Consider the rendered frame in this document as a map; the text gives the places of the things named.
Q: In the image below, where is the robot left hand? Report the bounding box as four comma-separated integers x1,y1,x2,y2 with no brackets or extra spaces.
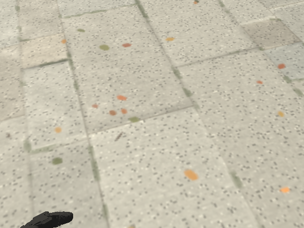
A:
20,211,73,228

